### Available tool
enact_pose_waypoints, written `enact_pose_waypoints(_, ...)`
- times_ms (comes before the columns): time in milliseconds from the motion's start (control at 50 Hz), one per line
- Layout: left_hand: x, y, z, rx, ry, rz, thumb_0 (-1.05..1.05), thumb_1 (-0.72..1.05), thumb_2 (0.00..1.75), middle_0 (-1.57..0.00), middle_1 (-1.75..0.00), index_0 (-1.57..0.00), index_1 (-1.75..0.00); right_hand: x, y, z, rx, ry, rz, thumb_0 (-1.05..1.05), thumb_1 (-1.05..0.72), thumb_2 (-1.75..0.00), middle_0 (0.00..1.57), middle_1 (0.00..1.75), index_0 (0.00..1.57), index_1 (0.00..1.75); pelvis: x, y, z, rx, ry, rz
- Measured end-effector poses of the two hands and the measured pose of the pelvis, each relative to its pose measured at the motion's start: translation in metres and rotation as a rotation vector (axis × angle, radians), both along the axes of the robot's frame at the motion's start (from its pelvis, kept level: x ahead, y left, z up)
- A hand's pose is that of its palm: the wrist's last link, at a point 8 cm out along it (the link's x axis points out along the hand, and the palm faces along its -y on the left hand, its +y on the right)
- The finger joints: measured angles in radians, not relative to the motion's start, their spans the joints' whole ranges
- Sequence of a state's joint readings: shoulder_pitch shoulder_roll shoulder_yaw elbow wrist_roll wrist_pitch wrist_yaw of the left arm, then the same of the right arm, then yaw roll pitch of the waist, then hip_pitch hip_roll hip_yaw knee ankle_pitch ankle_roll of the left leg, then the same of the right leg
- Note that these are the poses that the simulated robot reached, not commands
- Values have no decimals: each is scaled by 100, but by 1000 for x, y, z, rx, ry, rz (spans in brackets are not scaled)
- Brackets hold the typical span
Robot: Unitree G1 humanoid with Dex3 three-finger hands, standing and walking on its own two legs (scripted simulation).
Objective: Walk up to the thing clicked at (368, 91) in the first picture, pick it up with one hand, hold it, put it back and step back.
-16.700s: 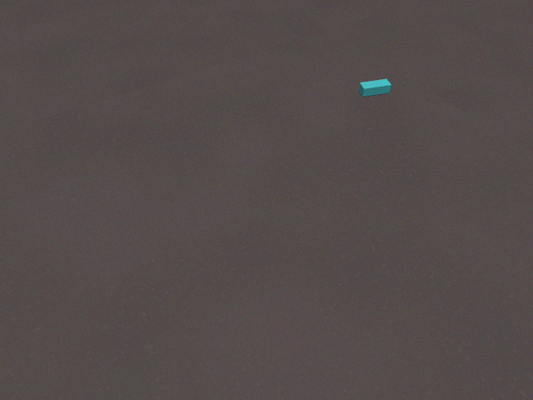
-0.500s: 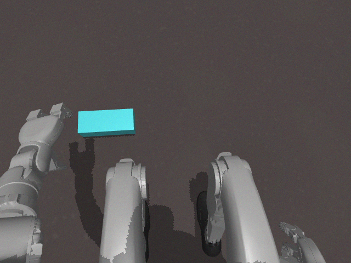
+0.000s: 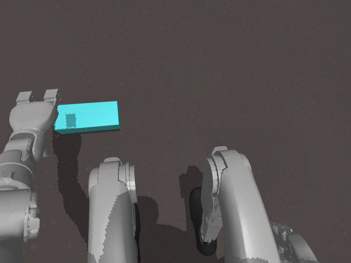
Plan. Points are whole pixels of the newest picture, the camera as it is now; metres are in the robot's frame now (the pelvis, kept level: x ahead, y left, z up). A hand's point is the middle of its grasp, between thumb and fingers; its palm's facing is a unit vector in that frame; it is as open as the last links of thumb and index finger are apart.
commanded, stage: rise first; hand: left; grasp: from above
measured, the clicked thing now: (88, 117) +0.48 +0.24 -0.33
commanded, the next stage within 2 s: approach in 0.58 s
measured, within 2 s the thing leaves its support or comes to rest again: neither
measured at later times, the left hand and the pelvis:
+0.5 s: hand (54, 126) +0.42 +0.29 -0.20, palm faces -0.46 -0.06 -0.89, open 14.1 cm; pelvis +0.01 +0.00 -0.02, yaw -1 degrees
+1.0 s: hand (83, 111) +0.47 +0.23 -0.23, palm faces -0.43 -0.03 -0.90, open 14.0 cm; pelvis +0.01 +0.00 -0.03, yaw -2 degrees
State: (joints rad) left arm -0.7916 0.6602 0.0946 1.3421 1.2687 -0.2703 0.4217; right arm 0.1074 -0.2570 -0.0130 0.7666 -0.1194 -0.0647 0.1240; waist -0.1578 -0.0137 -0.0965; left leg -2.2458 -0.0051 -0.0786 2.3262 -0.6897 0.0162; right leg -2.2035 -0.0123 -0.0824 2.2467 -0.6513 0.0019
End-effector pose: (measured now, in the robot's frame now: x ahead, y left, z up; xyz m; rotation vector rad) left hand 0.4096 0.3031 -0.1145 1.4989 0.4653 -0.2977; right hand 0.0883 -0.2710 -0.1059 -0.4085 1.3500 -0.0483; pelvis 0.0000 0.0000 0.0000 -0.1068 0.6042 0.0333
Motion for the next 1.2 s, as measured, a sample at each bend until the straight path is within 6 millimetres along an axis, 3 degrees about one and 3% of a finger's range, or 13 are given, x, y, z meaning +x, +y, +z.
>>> enact_pose_waypoints(300,14,-4,-21,3,-10,-6,0,-53,102,-8,-100,-8,-100,-13,-4,-13,-8,65,-11,0,-90,-90,20,30,20,30,6,-2,-15,2,8,-9)
enact_pose_waypoints(780,25,-10,-40,11,0,-15,0,-53,101,-8,-102,-9,-102,-15,-5,-16,-14,73,2,0,-90,-90,20,30,20,30,9,0,-23,-7,9,-13)
enact_pose_waypoints(880,36,-26,-47,4,3,-54,0,-53,100,-8,-103,-9,-103,-20,-5,-16,-17,83,12,0,-90,-90,20,30,20,30,8,-1,-26,-6,8,-15)
enact_pose_waypoints(1080,90,-93,-52,-35,-100,-121,0,-52,100,-8,-106,-9,-105,-50,-7,-7,-45,106,-24,0,-91,-90,20,30,20,30,7,-1,-34,-21,3,-31)
enact_pose_waypoints(1200,114,-103,-41,33,-125,-77,0,-52,100,-8,-105,-9,-104,-79,-3,-7,-3,153,-82,0,-91,-90,20,30,20,30,8,-2,-34,-20,17,-42)
